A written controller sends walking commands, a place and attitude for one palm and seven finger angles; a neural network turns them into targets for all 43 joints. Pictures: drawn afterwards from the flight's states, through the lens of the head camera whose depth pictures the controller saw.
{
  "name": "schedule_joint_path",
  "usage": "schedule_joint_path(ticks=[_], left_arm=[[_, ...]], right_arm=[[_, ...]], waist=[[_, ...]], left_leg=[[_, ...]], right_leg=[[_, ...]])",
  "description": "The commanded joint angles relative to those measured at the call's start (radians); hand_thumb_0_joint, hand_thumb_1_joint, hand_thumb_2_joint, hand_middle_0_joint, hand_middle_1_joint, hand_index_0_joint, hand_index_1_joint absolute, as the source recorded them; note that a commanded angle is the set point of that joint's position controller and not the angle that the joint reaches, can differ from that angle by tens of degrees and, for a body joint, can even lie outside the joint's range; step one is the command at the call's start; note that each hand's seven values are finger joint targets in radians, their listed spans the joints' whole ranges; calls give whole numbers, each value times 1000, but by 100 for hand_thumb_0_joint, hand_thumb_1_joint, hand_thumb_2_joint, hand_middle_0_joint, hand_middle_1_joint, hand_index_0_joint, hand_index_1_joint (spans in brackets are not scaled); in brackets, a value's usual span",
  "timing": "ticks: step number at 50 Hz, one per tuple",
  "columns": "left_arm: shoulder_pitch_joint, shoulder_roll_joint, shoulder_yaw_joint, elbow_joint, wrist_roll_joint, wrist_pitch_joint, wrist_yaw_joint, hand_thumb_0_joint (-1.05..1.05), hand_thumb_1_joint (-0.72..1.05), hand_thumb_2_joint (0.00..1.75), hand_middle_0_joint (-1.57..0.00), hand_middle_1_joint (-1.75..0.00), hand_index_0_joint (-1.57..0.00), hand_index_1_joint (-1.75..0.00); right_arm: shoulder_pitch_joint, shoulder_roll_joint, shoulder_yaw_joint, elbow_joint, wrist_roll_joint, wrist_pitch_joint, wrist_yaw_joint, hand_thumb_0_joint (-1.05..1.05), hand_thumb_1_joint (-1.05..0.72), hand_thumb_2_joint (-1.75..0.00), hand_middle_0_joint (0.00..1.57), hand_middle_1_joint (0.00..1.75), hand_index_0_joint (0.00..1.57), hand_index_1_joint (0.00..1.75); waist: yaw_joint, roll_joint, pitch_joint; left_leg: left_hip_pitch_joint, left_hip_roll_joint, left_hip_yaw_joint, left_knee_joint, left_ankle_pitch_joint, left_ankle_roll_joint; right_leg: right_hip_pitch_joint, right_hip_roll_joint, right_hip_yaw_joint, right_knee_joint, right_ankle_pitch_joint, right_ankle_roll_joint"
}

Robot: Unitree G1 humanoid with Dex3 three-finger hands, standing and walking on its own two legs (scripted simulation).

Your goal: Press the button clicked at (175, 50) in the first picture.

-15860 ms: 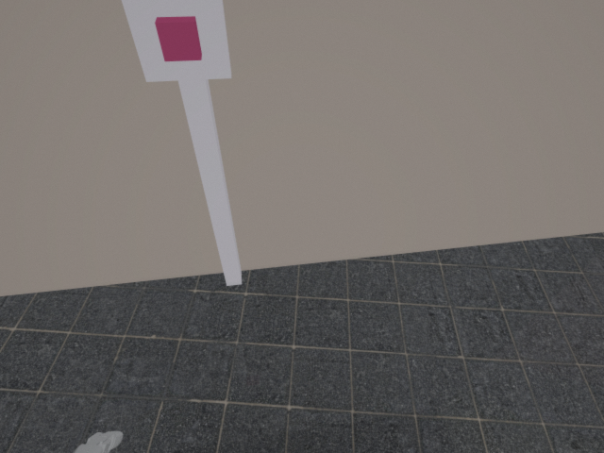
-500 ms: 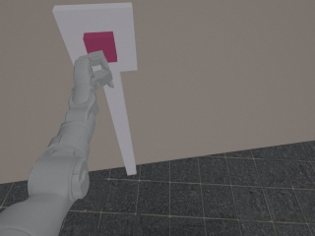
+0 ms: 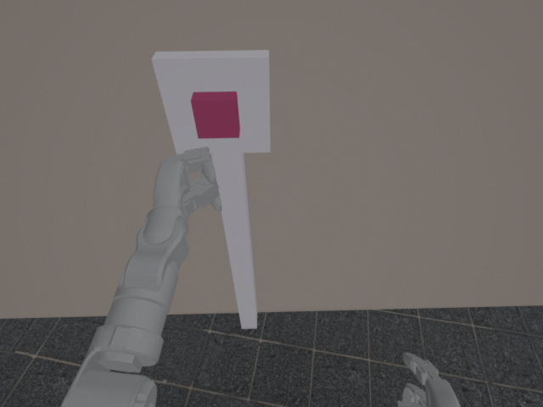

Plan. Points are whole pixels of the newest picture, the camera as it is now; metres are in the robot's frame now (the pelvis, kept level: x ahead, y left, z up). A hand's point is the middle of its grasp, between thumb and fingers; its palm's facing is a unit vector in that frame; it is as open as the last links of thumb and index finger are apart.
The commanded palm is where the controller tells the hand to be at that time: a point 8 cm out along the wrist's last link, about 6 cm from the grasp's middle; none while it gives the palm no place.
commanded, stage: pull the fist back off the button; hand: left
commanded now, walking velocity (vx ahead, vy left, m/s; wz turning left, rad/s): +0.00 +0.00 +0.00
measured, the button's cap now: (217, 114) +0.53 +0.13 +0.19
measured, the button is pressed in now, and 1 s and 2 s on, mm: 0 0 0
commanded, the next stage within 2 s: draw the hand back to the body in 0.06 s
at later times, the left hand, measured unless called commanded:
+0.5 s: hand (186, 213) +0.33 +0.14 +0.15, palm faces +0.07 -1.00 +0.00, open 3.1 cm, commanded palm +0.29 +0.19 +0.17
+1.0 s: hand (102, 274) +0.22 +0.21 +0.16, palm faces +0.27 -0.93 -0.26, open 3.1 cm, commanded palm +0.18 +0.25 +0.18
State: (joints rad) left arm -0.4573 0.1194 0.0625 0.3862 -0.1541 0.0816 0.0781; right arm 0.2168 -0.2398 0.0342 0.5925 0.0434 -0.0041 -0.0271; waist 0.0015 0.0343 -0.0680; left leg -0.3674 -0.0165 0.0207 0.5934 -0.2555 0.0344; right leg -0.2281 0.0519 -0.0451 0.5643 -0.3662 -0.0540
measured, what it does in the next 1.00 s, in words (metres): stands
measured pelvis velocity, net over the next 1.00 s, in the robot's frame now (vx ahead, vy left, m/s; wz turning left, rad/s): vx -0.01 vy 0.00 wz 0.01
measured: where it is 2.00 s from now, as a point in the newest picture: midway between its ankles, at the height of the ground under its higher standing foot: outside the picture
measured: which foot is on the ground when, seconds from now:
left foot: down 0.00-1.00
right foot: down 0.00-1.00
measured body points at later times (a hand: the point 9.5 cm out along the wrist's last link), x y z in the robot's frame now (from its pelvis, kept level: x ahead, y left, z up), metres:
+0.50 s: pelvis +0.00 -0.01 +0.01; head -0.04 -0.03 +0.45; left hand +0.32 +0.19 +0.16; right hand +0.15 -0.24 -0.09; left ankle +0.03 +0.10 -0.73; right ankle -0.04 -0.08 -0.73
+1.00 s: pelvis -0.01 +0.00 +0.02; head -0.04 -0.02 +0.46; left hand +0.20 +0.25 +0.18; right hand +0.18 -0.20 -0.07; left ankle +0.03 +0.10 -0.73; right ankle -0.04 -0.08 -0.73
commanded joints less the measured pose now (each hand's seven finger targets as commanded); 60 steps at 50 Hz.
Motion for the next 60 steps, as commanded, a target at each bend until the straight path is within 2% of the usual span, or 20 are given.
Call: schedule_joint_path(ticks=[1, 2, 7, 8, 11, 12, 17, 22, 26, 33, 34, 35, 37, 41, 42, 46, 51, 52, 55, 60], left_arm=[[-429, 97, 14, -313, -9, -54, -8, 0, 90, 90, -130, -150, -130, -150], [-435, 109, 14, -280, -9, -46, -9, 0, 90, 90, -130, -150, -130, -150], [-492, 128, 27, -184, -18, 2, -14, 0, 90, 90, -130, -150, -130, -150], [-533, 101, 4, -205, -18, 0, -15, 0, 90, 90, -130, -150, -130, -150], [-428, 140, 61, -258, -24, -19, -19, 0, 90, 90, -130, -150, -130, -150], [-382, 167, 84, -262, -24, -30, -22, 0, 90, 90, -130, -150, -130, -150], [-153, 201, 127, -353, -39, -48, -51, 0, 90, 90, -130, -150, -130, -150], [-96, 201, 105, -488, -47, 10, -82, 0, 90, 90, -130, -150, -130, -150], [-97, 199, 90, -639, -54, 27, -96, 0, 90, 90, -130, -150, -130, -150], [122, 196, 100, -676, -96, 60, -145, 0, 90, 90, -130, -150, -130, -150], [149, 297, 80, -788, 12, -48, -80, 0, 90, 90, -130, -150, -130, -150], [258, 257, 82, -697, 21, -81, -52, 0, 90, 90, -130, -150, -130, -150], [333, 258, 79, -703, 30, -110, -40, 0, 90, 90, -130, -150, -130, -150], [327, 312, 135, -825, 55, -179, -12, 0, 90, 90, -130, -150, -130, -150], [331, 329, 145, -839, 60, -191, -7, 0, 90, 90, -130, -150, -130, -150], [423, 318, 157, -900, 68, -225, 10, 0, 90, 90, -130, -150, -130, -150], [560, 283, 140, -907, 73, -238, 11, 0, 90, 90, -130, -150, -130, -150], [609, 295, 159, -883, 74, -236, 10, 0, 90, 90, -130, -150, -130, -150], [677, 317, 201, -914, 71, -246, 11, 0, 90, 90, -130, -150, -130, -150], [784, 366, 285, -1002, 70, -267, 15, 0, 90, 90, -130, -150, -130, -150]], right_arm=[[-82, -104, -34, -135, -1, -32, -23, 0, -90, -90, 20, 30, 20, 30], [-78, -109, -31, -129, 0, -26, -26, 0, -90, -90, 20, 30, 20, 30], [-98, -112, -20, -113, 3, -3, -44, 0, -90, -90, 20, 30, 20, 30], [-107, -105, -19, -118, 2, -5, -45, 0, -90, -90, 20, 30, 20, 30], [-109, -102, -22, -135, -2, -12, -44, 0, -90, -90, 20, 30, 20, 30], [-106, -106, -21, -137, -4, -11, -41, 0, -90, -90, 20, 30, 20, 30], [-135, -105, -21, -173, 2, -13, -30, 0, -90, -90, 20, 30, 20, 30], [-180, -106, -18, -193, 14, -8, -35, 0, -90, -90, 20, 30, 20, 30], [-204, -96, -11, -197, 14, -31, -45, 0, -90, -90, 20, 30, 20, 30], [-216, -97, -5, -190, 16, -60, -54, 0, -90, -90, 20, 30, 20, 30], [-220, -90, 3, -184, -12, -66, -54, 0, -90, -90, 20, 30, 20, 30], [-212, -90, 3, -162, -22, -64, -54, 0, -90, -90, 20, 30, 20, 30], [-208, -93, -1, -161, -24, -54, -49, 0, -90, -90, 20, 30, 20, 30], [-215, -77, 1, -162, -35, -49, -51, 0, -90, -90, 20, 30, 20, 30], [-211, -81, -1, -155, -37, -50, -52, 0, -90, -90, 20, 30, 20, 30], [-215, -74, -3, -153, -42, -62, -53, 0, -90, -90, 20, 30, 20, 30], [-220, -83, -11, -148, -43, -70, -51, 0, -90, -90, 20, 30, 20, 30], [-219, -88, -16, -146, -46, -71, -50, 0, -90, -90, 20, 30, 20, 30], [-215, -87, -21, -147, -46, -67, -49, 0, -90, -90, 20, 30, 20, 30], [-203, -82, -29, -152, -46, -73, -48, 0, -90, -90, 20, 30, 20, 30]], waist=[[-17, -40, -264], [-31, -98, -229], [-45, -97, -140], [-47, -48, -158], [0, 5, -283], [13, -40, -302], [50, -123, -274], [34, -117, -151], [28, 26, -156], [32, -55, -108], [27, -37, 9], [27, -61, 45], [35, -92, 40], [38, 28, -34], [36, 18, -44], [42, 75, -74], [40, 8, -6], [47, -43, 20], [54, -49, 22], [66, 23, -10]], left_leg=[[295, 0, -37, -33, 287, 14], [276, 2, -43, -34, 262, 19], [238, -5, -50, -52, 151, 18], [253, -8, -50, -54, 150, 17], [298, -10, -48, -55, 231, 11], [287, -8, -52, -56, 250, 11], [251, -5, -32, -80, 269, 15], [250, -2, -18, -99, 194, 21], [310, -3, -30, -106, 190, 18], [308, 0, -45, -123, 160, 16], [320, 3, -48, -164, 125, 13], [308, 7, -50, -175, 103, 12], [316, 14, -50, -189, 109, 14], [379, 15, -39, -215, 149, 11], [389, 16, -40, -218, 154, 11], [423, 20, -48, -231, 188, 5], [413, 27, -57, -252, 170, 6], [403, 29, -56, -257, 163, 7], [384, 29, -60, -260, 165, 7], [377, 28, -58, -244, 210, 2]], right_leg=[[-27, -23, 37, -94, 480, 40], [-37, -24, 38, -106, 454, 47], [-83, -31, 54, -149, 316, 53], [-87, -35, 56, -150, 308, 48], [-9, -35, 49, -124, 400, 33], [20, -34, 45, -117, 425, 35], [97, -42, 44, -114, 532, 52], [45, -43, 57, -161, 442, 69], [12, -31, 52, -173, 354, 41], [1, -28, 38, -191, 307, 50], [-54, -50, 78, -264, 269, 56], [-50, -47, 68, -276, 219, 51], [-26, -46, 66, -296, 204, 49], [42, -49, 68, -308, 224, 37], [54, -46, 68, -321, 216, 36], [85, -44, 59, -316, 242, 28], [66, -36, 52, -335, 207, 31], [59, -32, 50, -351, 194, 33], [77, -37, 47, -338, 197, 33], [107, -41, 49, -328, 240, 28]])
